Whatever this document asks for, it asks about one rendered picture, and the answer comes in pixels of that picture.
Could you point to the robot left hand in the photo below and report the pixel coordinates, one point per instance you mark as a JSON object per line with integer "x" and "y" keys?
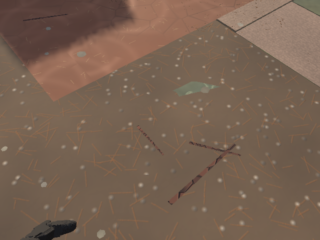
{"x": 48, "y": 230}

